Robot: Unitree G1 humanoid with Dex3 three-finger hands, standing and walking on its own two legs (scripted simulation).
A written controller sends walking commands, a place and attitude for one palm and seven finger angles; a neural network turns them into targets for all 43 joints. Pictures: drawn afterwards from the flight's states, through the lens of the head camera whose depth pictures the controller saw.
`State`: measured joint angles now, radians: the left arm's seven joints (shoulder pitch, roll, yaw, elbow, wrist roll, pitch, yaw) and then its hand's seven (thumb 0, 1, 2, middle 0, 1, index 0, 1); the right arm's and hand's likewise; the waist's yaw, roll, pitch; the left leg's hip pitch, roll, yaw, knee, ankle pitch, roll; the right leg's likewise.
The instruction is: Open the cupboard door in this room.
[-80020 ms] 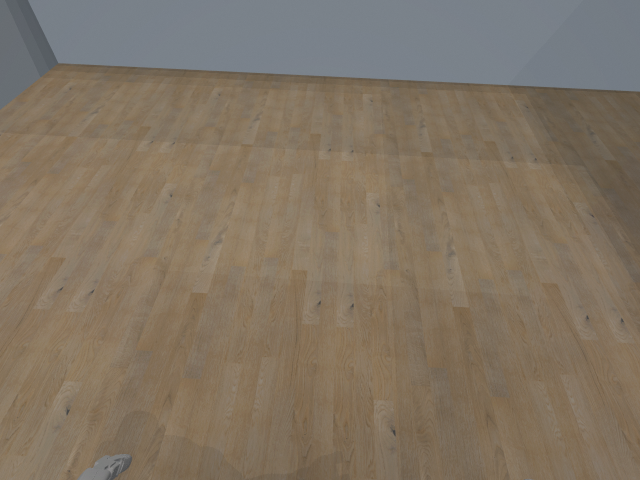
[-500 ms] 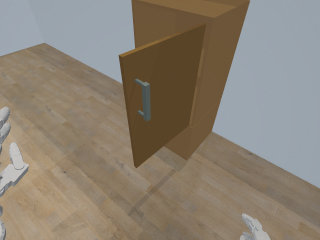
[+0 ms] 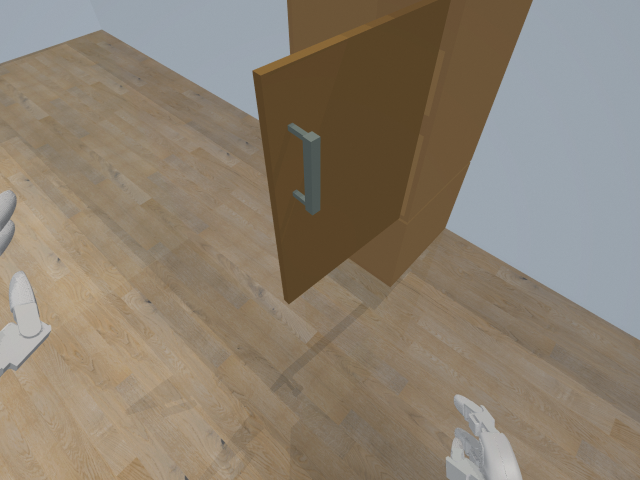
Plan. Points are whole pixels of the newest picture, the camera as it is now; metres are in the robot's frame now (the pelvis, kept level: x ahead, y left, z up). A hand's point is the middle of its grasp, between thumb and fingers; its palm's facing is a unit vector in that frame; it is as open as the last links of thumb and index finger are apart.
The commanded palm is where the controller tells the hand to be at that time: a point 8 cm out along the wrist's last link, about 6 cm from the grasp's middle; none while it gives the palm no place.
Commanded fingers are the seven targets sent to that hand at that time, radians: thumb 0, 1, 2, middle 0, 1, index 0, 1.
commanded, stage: let the arm hang, fingers relaxed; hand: left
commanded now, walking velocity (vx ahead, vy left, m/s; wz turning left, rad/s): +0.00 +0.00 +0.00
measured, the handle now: (304, 170) +0.56 +0.06 +0.05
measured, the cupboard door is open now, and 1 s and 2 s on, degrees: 85 85 85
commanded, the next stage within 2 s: look to check the result in 1.14 s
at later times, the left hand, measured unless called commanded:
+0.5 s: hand out of the picture +0.01 +0.21 -0.17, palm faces +0.10 -0.97 -0.20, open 7.0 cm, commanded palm none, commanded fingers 0.00 0.90 0.90 -0.20 -0.30 -0.20 -0.30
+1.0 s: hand out of the picture -0.02 +0.21 -0.16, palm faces +0.05 -0.98 -0.17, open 7.3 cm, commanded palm none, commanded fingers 0.00 0.90 0.90 -0.20 -0.30 -0.20 -0.30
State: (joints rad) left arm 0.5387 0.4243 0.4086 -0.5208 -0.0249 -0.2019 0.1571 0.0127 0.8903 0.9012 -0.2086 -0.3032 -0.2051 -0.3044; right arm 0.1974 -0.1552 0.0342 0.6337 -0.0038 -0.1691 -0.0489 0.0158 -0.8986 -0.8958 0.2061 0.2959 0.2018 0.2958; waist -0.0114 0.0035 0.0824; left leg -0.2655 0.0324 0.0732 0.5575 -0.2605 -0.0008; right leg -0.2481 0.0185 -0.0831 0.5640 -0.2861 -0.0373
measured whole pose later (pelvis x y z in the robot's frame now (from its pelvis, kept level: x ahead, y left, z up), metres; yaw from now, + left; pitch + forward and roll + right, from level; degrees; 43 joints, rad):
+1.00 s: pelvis -0.01 +0.05 +0.01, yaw +1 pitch -2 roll +0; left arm 0.26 0.12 0.01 1.16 0.02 0.01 0.03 0.01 0.92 0.90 -0.20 -0.30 -0.20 -0.30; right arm 0.30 -0.12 0.01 1.15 -0.02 0.01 -0.03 0.01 -0.91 -0.90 0.20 0.30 0.20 0.30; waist -0.01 0.01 0.05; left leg -0.18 -0.02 0.09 0.41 -0.20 0.05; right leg -0.18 -0.05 -0.07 0.42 -0.20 0.02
